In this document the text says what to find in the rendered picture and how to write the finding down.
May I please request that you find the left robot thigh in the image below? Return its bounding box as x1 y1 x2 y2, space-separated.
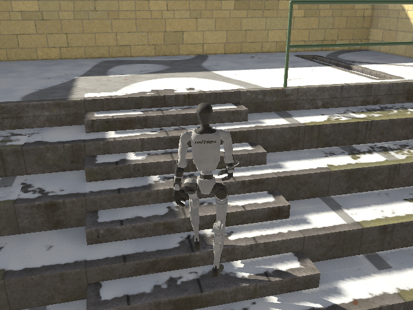
184 178 199 209

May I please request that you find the left robot forearm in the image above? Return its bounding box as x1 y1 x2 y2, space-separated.
174 159 185 191

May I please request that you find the robot left hand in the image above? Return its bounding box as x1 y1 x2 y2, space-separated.
173 189 189 207

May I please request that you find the left robot upper arm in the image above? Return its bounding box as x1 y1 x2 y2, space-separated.
177 131 192 168

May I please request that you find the right robot forearm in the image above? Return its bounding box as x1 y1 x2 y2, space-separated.
226 154 235 173

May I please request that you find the right robot upper arm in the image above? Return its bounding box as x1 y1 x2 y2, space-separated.
219 129 234 163

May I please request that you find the robot head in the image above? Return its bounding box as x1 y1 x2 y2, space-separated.
194 103 216 134

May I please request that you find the robot right hand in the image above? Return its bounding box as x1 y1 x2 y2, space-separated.
218 169 233 181

